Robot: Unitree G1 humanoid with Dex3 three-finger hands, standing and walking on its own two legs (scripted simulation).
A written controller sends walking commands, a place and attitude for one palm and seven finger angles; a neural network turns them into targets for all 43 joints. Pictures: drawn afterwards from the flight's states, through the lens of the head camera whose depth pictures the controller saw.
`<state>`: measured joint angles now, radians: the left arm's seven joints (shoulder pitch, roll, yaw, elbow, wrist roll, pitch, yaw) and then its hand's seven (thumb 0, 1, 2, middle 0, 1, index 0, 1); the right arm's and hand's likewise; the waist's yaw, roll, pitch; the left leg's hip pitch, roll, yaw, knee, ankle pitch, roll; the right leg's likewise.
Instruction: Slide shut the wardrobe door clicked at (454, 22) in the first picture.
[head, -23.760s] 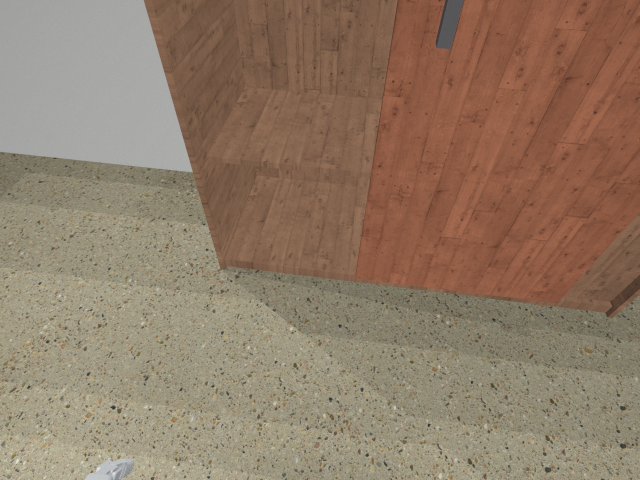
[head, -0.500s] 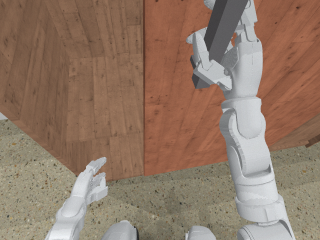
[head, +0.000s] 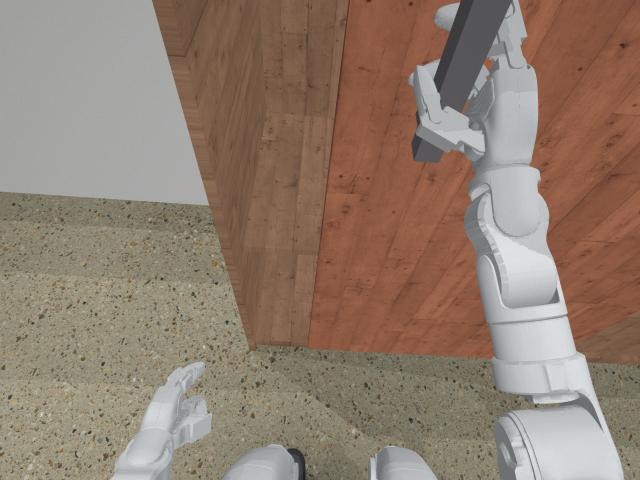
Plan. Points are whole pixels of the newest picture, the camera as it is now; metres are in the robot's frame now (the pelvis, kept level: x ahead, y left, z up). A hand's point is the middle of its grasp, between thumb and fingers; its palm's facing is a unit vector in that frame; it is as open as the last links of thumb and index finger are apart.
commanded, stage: step sideways, sliding the door along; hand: right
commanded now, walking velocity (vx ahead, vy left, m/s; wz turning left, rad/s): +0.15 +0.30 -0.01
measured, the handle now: (447, 70) +0.45 -0.08 +0.25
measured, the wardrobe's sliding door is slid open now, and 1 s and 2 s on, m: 0.16 0.03 0.00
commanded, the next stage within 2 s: stop walking and hold the door there in 1.32 s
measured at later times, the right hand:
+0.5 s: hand (385, 99) +0.41 -0.02 +0.25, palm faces +0.16 +0.99 -0.06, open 6.7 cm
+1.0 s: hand (282, 96) +0.41 +0.07 +0.24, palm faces +0.20 +0.97 -0.13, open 7.1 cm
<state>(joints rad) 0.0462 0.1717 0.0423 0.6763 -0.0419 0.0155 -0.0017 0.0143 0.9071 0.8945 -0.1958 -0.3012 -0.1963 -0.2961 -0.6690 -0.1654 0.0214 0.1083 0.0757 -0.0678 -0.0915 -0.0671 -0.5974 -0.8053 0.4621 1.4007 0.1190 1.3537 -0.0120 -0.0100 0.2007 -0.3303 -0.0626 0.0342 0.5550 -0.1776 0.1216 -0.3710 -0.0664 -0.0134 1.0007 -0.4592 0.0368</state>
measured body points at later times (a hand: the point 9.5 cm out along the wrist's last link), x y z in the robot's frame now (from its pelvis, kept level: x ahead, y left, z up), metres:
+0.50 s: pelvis -0.03 +0.12 +0.00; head +0.01 +0.12 +0.45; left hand +0.13 +0.34 -0.12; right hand +0.39 -0.07 +0.25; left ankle +0.01 +0.21 -0.73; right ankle -0.05 -0.07 -0.73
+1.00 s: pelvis +0.02 +0.25 -0.01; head +0.08 +0.24 +0.43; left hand +0.28 +0.40 -0.11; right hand +0.39 +0.02 +0.25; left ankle +0.05 +0.36 -0.73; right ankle -0.02 +0.02 -0.73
